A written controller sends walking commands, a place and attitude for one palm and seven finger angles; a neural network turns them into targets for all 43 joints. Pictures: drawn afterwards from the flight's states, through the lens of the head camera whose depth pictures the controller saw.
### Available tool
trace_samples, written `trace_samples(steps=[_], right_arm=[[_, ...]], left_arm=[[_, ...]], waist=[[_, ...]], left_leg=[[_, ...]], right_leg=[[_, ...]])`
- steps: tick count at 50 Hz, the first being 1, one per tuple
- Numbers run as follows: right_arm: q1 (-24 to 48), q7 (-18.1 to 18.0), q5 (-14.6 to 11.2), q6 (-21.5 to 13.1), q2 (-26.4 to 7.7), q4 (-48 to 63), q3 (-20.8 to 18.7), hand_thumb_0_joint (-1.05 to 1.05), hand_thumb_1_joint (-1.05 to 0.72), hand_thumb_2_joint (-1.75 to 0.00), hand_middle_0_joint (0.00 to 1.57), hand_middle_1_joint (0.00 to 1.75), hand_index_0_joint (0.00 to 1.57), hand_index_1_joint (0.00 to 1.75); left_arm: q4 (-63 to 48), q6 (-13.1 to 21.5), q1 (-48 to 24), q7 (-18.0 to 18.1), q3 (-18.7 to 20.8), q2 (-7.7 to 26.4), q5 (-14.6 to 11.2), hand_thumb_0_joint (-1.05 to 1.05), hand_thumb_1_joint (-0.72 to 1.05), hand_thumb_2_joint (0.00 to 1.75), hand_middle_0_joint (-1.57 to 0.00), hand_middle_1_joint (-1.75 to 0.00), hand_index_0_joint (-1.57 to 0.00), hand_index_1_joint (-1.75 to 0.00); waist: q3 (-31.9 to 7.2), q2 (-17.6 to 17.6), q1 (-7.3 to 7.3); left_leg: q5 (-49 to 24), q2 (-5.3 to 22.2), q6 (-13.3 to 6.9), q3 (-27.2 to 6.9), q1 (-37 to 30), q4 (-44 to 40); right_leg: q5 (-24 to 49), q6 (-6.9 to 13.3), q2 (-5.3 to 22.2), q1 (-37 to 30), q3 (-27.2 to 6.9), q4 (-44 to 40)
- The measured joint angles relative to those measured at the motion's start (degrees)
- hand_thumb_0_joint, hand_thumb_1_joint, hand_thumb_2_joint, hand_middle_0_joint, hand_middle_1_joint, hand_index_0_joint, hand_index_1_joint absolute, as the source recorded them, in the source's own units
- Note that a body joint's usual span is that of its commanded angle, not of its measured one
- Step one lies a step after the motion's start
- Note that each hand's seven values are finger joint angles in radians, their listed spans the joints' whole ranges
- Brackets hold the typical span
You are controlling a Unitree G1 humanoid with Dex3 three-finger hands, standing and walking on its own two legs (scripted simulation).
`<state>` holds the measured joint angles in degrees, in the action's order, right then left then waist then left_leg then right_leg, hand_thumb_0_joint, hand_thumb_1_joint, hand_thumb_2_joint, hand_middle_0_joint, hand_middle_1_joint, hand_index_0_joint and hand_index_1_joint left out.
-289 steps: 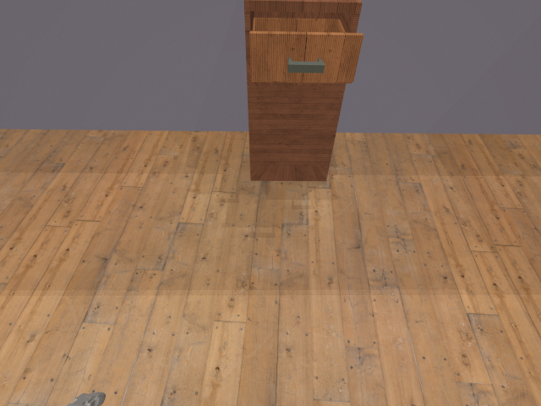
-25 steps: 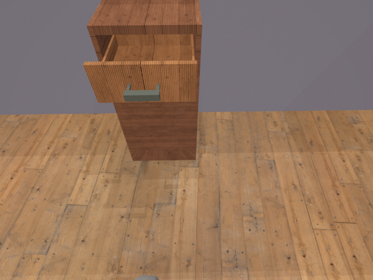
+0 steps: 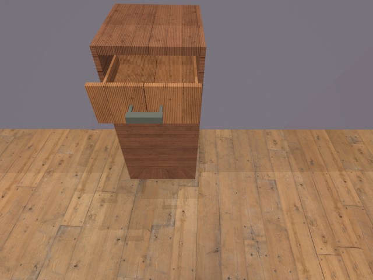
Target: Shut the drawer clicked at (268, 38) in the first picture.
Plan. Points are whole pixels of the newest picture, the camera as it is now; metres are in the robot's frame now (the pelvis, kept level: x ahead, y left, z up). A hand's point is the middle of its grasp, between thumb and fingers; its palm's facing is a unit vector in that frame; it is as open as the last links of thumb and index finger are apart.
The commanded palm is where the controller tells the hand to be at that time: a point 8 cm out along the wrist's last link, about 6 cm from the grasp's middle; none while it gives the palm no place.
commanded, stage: take the last steps up to it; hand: left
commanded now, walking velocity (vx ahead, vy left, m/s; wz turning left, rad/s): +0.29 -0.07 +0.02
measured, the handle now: (145, 112) +0.61 +0.16 -0.02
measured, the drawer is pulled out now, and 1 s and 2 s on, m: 0.19 0.19 0.19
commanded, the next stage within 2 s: come to a stop and stand still in 0.46 s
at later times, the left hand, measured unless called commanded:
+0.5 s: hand out of the picture +0.08 +0.13 -0.19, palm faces +0.13 -0.99 -0.10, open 7.4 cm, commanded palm none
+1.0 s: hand (139, 243) +0.25 +0.14 -0.17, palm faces +0.03 -0.96 -0.27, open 7.4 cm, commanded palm none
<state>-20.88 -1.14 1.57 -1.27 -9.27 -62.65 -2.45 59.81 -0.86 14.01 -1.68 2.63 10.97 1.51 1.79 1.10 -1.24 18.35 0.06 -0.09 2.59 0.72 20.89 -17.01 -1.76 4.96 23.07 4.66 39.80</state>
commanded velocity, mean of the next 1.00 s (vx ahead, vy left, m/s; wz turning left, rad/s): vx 0.04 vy -0.01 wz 0.01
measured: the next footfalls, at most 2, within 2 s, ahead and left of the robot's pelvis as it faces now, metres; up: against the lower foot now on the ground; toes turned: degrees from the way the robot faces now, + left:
right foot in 0.06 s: +0.12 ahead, -0.13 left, +0.00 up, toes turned -6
left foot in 0.50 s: +0.24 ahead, +0.09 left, +0.00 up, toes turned +10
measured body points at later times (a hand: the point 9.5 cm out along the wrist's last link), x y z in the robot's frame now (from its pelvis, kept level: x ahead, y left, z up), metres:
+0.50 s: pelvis +0.14 -0.01 -0.01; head +0.15 +0.01 +0.44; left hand +0.08 +0.19 -0.18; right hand +0.22 -0.24 -0.15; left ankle +0.21 +0.09 -0.74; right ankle +0.08 -0.12 -0.74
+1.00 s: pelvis +0.19 -0.05 -0.01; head +0.22 -0.08 +0.44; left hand +0.25 +0.19 -0.14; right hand +0.21 -0.28 -0.18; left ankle +0.19 +0.08 -0.72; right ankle +0.22 -0.16 -0.74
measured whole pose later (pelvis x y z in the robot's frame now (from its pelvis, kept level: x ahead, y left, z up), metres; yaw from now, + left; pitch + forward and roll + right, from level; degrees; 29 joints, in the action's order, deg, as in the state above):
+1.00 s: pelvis +0.19 -0.05 -0.01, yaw +1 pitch -1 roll +2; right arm -12.5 -1.8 0.3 2.8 -9.6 -61.7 -3.7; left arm 59.3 -0.3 10.8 1.9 1.9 9.4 1.4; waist 4.3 -1.9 -0.9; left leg 26.1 2.0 1.2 4.5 16.9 40.4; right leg -15.7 1.5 2.6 16.0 4.1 33.0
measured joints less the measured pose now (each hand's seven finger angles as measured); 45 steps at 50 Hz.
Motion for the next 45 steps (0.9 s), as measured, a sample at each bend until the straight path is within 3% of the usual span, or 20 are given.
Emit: trace_samples(steps=[3, 5, 7, 10, 15, 23, 25, 28, 31, 37, 42, 45], right_arm=[[-2.22, -0.02, -0.26, 0.22, -0.17, -1.52, -0.17, 0.01, -0.91, -0.9, 0.2, 0.3, 0.2, 0.3], [-2.17, 0.18, -0.66, 0.96, -0.51, -2.68, -0.16, 0.01, -0.91, -0.9, 0.2, 0.3, 0.2, 0.3], [-1.6, 0.53, -0.72, 1.7, -0.66, -3.23, -0.47, 0.01, -0.91, -0.9, 0.2, 0.3, 0.2, 0.3], [0.03, 0.83, -0.34, 2.05, -0.86, -2.24, -1.01, 0.01, -0.91, -0.9, 0.2, 0.3, 0.2, 0.29], [3.83, 1.17, -0.15, 1.66, -0.45, 0.82, -1.3, 0.01, -0.91, -0.9, 0.2, 0.3, 0.2, 0.29], [9.24, 1.31, -0.36, 0.25, 0.24, 2.31, -0.8, 0.01, -0.93, -0.9, 0.2, 0.3, 0.2, 0.29], [9.84, 1.13, -0.24, -0.89, 0.55, 2.64, -0.3, 0.01, -0.92, -0.9, 0.2, 0.3, 0.2, 0.29], [10.42, 0.55, -0.09, -1.78, 1.88, 3.2, 0.4, 0.01, -0.92, -0.9, 0.2, 0.3, 0.2, 0.29], [9.73, -0.9, -0.57, -2.07, 1.95, 3.59, -0.09, -0.01, -0.94, -0.9, 0.2, 0.3, 0.2, 0.3], [8.66, -1.8, -0.87, -0.19, 1.37, 0.77, 0.88, -0.01, -0.95, -0.9, 0.2, 0.3, 0.2, 0.3], [8.35, -1.5, -0.66, 1.85, 1.64, 0.02, 0.11, 0.0, -0.94, -0.9, 0.2, 0.3, 0.2, 0.3], [7.89, -1.09, -0.73, 2.46, 1.5, 0.14, -0.4, 0.01, -0.93, -0.9, 0.2, 0.3, 0.2, 0.3]], left_arm=[[-0.84, 1.93, -1.31, -0.05, 0.16, -0.34, 0.13, 0.01, 0.91, 0.9, -0.2, -0.3, -0.19, -0.3], [-1.12, 3.47, -2.24, 0.4, 0.12, -1.09, -0.08, 0.01, 0.91, 0.9, -0.2, -0.3, -0.19, -0.3], [-1.25, 4.04, -1.77, 0.95, -0.05, -1.7, -0.33, 0.01, 0.91, 0.9, -0.2, -0.3, -0.2, -0.3], [-0.37, 3.86, 0.08, 2.3, 0.15, -2.08, -0.32, 0.0, 0.92, 0.9, -0.2, -0.3, -0.2, -0.3], [2.14, 3.76, 3.52, 2.5, -0.48, -2.73, -0.01, 0.01, 0.92, 0.9, -0.2, -0.3, -0.2, -0.3], [4.9, 3.74, 7.56, 2.13, -0.75, -3.88, 0.0, 0.01, 0.91, 0.9, -0.2, -0.3, -0.2, -0.3], [5.35, 3.38, 8.75, 2.14, -0.67, -3.85, -0.25, 0.01, 0.91, 0.9, -0.2, -0.3, -0.2, -0.3], [6.09, 1.94, 8.56, 2.13, -0.66, -3.3, -0.28, 0.01, 0.91, 0.9, -0.2, -0.3, -0.2, -0.3], [6.01, 1.21, 6.91, 2.07, -0.43, -2.85, -0.14, 0.01, 0.91, 0.9, -0.2, -0.3, -0.2, -0.3], [2.97, 0.08, 1.54, 3.18, -0.46, -1.68, -0.51, 0.01, 0.91, 0.9, -0.2, -0.3, -0.19, -0.3], [0.71, -1.23, -1.62, 3.48, -0.06, -0.64, -0.31, 0.01, 0.91, 0.9, -0.2, -0.3, -0.19, -0.3], [-0.49, -0.55, -2.2, 3.53, 0.0, -0.08, -0.25, 0.01, 0.91, 0.9, -0.2, -0.3, -0.19, -0.3]], waist=[[0.37, -0.93, -0.55], [1.27, -2.38, -0.31], [1.05, -2.68, 0.18], [-0.16, -2.62, 0.26], [-1.49, -2.2, 0.04], [-0.82, -1.02, 2.71], [-0.58, -0.33, 2.98], [0.14, 1.81, 3.12], [0.17, 2.12, 2.27], [1.05, 1.82, 2.05], [1.92, 0.75, 1.25], [2.06, 0.25, 1.15]], left_leg=[[5.06, 1.39, 0.9, -0.28, 2.01, 7.72], [9.71, 2.49, -0.69, -1.21, 7.74, 22.57], [8.98, 2.63, -1.79, -1.41, 14.18, 35.77], [3.54, 3.92, -1.5, -0.06, 21.67, 42.63], [-1.24, 5.86, -0.04, 1.73, 26.83, 34.85], [-3.96, 5.02, -0.16, 3.33, 21.83, 16.15], [-7.94, 4.24, -1.15, 3.94, 18.56, 11.12], [-4.66, 3.06, -2.86, 5.96, 17.41, 13.22], [-4.79, 2.14, -2.71, 6.76, 14.27, 9.13], [-6.97, 1.27, -2.54, 6.26, 10.18, 2.97], [-5.75, 2.2, -1.16, 5.84, 10.22, 4.55], [-4.18, 2.63, 0.19, 6.02, 11.51, 7.55]], right_leg=[[3.64, 1.9, -1.48, -4.4, 1.12, -7.65], [3.42, 3.85, -2.68, -4.63, 2.47, -5.49], [2.64, 4.71, -3.4, -6.54, 3.26, -6.75], [3.68, 4.79, -4.28, -10.21, 3.94, -11.8], [4.59, 5.05, -5.36, -14.72, 4.29, -18.0], [-0.13, 3.3, -5.73, -18.62, 4.27, -16.92], [-3.69, 2.5, -5.09, -17.81, 3.93, -12.06], [-11.3, 3.04, -3.55, -10.72, 1.03, 6.54], [-9.3, 2.55, -2.56, -3.72, -0.42, 17.93], [-3.82, -0.01, -0.7, -1.18, -2.22, 7.93], [-3.51, -0.05, -0.94, -2.99, -1.89, 2.65], [3.14, 0.26, -1.06, -6.81, -1.47, -5.64]])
